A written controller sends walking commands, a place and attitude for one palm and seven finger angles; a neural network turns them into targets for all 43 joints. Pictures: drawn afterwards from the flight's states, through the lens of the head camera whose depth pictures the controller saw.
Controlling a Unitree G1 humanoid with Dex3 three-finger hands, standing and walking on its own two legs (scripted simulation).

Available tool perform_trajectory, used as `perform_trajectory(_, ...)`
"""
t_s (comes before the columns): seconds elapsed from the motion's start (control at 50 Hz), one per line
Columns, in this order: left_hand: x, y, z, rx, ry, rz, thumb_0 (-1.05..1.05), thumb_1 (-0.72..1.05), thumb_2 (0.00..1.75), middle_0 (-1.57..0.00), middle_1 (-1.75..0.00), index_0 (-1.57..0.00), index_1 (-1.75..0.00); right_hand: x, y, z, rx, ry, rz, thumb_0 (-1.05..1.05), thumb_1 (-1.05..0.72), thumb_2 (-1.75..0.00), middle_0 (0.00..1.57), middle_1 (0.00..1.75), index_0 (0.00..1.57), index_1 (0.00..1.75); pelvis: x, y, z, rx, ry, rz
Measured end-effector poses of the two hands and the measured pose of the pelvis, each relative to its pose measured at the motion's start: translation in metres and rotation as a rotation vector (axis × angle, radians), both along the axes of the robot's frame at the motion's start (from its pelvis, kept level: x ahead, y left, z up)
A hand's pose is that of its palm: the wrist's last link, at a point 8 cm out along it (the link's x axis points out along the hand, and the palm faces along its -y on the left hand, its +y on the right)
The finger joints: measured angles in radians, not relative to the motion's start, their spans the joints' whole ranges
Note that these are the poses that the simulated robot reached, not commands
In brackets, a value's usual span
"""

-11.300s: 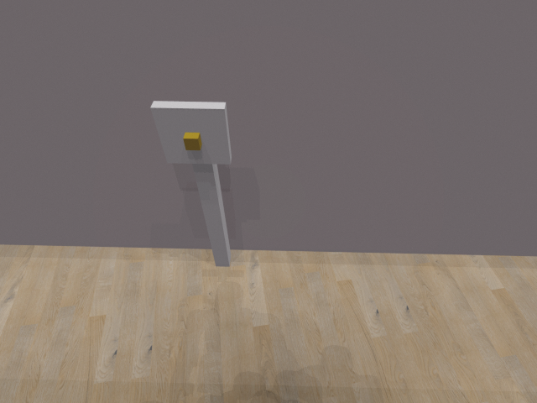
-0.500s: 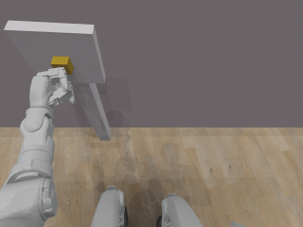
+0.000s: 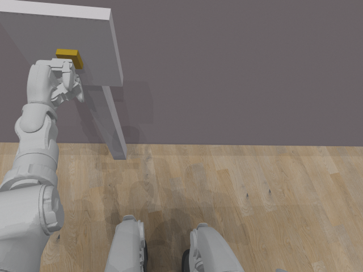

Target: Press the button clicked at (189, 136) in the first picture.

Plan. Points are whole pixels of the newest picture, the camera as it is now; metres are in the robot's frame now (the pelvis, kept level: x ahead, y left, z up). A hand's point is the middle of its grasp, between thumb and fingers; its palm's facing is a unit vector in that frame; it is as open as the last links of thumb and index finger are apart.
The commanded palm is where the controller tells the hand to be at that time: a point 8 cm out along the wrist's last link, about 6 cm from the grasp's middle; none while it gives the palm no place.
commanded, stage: press the button with the knuckle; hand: left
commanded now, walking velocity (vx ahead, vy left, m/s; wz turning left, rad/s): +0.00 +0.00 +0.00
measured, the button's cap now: (70, 55) +0.54 +0.22 +0.08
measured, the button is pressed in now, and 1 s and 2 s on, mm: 11 0 0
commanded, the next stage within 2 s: hold the button down briefly in 0.04 s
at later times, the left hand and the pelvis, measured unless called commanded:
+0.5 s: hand (77, 85) +0.49 +0.21 +0.05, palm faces +0.02 -1.00 -0.06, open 3.5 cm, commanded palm +0.49 +0.22 +0.05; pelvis -0.03 +0.00 -0.01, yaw +0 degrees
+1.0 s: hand (84, 98) +0.46 +0.19 +0.05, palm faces -0.01 -1.00 -0.04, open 3.2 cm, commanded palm +0.42 +0.24 +0.05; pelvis +0.01 +0.01 +0.02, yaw -1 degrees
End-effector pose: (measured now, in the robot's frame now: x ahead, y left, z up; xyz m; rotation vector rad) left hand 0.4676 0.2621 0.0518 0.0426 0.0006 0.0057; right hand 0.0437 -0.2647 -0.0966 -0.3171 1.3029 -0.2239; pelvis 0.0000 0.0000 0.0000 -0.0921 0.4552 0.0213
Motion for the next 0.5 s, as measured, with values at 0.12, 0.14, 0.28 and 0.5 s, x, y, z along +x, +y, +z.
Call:
perform_trajectory(0.12, 0.001, 0.001, 0.000, 0.009, -0.004, -0.005, 0.01, 0.88, 0.93, -1.30, -1.50, -1.54, -1.50, -0.013, -0.001, -0.003, -0.013, 0.014, 0.008, 0.00, -0.91, -0.90, 0.20, 0.30, 0.20, 0.30, -0.008, 0.000, -0.005, -0.006, 0.004, 0.006)
perform_trajectory(0.14, 0.001, 0.001, 0.000, 0.010, -0.004, -0.005, 0.01, 0.87, 0.93, -1.30, -1.50, -1.55, -1.50, -0.015, -0.001, -0.003, -0.016, 0.015, 0.009, 0.00, -0.91, -0.90, 0.20, 0.30, 0.20, 0.30, -0.010, 0.000, -0.006, -0.007, 0.004, 0.007)
perform_trajectory(0.28, 0.001, 0.000, 0.000, 0.012, 0.001, 0.008, 0.01, 0.86, 0.95, -1.30, -1.50, -1.55, -1.50, -0.031, -0.002, -0.004, -0.028, 0.020, 0.016, 0.00, -0.91, -0.90, 0.20, 0.30, 0.20, 0.30, -0.020, 0.000, -0.010, -0.012, 0.007, 0.010)
perform_trajectory(0.5, 0.000, 0.000, 0.001, 0.016, 0.007, 0.012, 0.01, 0.86, 0.94, -1.30, -1.50, -1.55, -1.50, -0.047, 0.000, -0.001, -0.037, 0.015, 0.010, 0.00, -0.91, -0.90, 0.20, 0.30, 0.20, 0.30, -0.027, 0.002, -0.011, -0.016, 0.005, 0.002)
